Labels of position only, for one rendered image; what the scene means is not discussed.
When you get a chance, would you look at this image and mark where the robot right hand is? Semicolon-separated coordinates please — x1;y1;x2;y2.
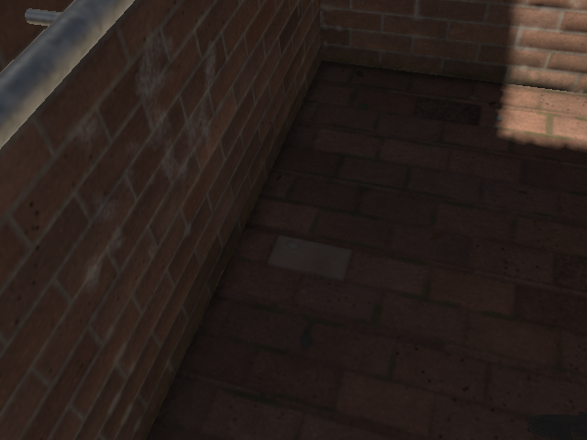
527;412;587;440

